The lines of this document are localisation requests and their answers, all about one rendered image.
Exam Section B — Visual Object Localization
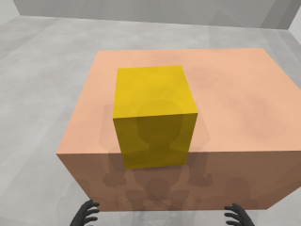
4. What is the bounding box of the left robot hand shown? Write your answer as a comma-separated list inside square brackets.
[70, 199, 100, 226]

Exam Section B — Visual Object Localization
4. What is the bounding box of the pedestal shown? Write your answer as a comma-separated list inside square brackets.
[56, 48, 301, 212]

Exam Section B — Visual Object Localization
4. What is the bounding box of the right robot hand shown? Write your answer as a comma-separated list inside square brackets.
[224, 203, 255, 226]

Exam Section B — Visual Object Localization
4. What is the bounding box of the carton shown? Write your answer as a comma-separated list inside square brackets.
[112, 65, 198, 170]

